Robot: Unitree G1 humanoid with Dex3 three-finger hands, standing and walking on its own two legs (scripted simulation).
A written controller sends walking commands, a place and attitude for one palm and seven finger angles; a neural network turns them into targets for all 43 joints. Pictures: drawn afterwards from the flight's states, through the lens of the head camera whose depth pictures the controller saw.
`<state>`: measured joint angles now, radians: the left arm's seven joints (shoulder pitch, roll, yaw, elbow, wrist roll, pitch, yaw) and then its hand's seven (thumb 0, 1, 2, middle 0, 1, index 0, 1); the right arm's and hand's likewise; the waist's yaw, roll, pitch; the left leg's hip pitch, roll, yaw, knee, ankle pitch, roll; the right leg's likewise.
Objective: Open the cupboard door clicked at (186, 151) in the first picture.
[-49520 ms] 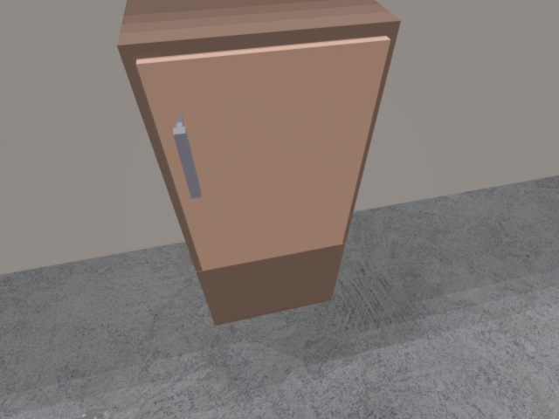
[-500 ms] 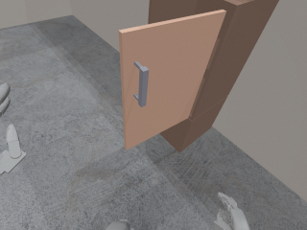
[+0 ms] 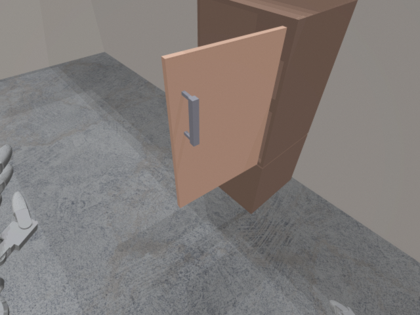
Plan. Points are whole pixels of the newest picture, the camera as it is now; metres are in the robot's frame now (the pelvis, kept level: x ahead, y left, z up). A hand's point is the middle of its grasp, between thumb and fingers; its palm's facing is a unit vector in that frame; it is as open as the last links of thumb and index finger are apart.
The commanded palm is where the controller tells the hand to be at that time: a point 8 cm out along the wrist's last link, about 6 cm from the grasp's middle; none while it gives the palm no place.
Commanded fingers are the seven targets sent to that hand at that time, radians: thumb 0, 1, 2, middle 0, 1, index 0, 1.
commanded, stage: stop stepping back and stand still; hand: left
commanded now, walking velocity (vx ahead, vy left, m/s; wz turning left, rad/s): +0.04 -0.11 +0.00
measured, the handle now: (190, 119) +0.59 +0.09 +0.07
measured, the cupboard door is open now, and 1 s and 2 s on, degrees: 84 84 84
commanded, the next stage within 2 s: let the arm hang, fingers relaxed in 0.22 s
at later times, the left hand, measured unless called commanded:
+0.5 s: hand (94, 313) +0.16 +0.24 -0.11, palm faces +0.11 -0.94 -0.32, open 7.4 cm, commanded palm none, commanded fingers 0.00 0.90 0.90 -0.20 -0.30 -0.20 -0.30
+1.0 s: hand out of the picture -0.05 +0.22 -0.17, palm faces +0.06 -0.97 -0.23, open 7.3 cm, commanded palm none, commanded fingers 0.00 0.90 0.90 -0.20 -0.30 -0.20 -0.30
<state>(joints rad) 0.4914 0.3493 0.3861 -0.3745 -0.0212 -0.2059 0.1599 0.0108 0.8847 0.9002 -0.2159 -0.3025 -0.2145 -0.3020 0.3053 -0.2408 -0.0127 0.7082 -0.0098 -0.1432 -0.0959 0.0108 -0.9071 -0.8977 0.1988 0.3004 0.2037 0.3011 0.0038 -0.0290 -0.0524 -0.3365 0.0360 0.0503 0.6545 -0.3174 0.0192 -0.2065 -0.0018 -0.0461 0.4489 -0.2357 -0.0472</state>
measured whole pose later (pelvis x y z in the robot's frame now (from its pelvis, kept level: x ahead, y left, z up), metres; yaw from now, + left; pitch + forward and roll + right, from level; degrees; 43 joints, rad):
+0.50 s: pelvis +0.00 +0.02 -0.02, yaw +3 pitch +0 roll +0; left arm 0.24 0.23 0.09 0.51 0.03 0.05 0.01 0.00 0.90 0.90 -0.20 -0.30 -0.20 -0.30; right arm 0.17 -0.24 -0.01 0.85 -0.04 -0.01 0.00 0.01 -0.91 -0.90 0.20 0.30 0.20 0.30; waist -0.01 0.04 -0.02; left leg -0.36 0.01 0.00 0.69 -0.34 0.00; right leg -0.34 -0.03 -0.07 0.69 -0.36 -0.01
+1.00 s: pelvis -0.01 +0.03 +0.00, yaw +2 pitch -2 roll +0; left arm 0.28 0.17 0.01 1.17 0.01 0.01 0.02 0.00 0.91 0.90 -0.20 -0.30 -0.20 -0.30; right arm 0.27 -0.14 0.00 1.14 -0.02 0.02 -0.03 0.00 -0.91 -0.90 0.20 0.30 0.20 0.30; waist 0.00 0.03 0.07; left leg -0.21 0.00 0.01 0.42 -0.19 0.01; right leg -0.18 -0.03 -0.07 0.42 -0.21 0.00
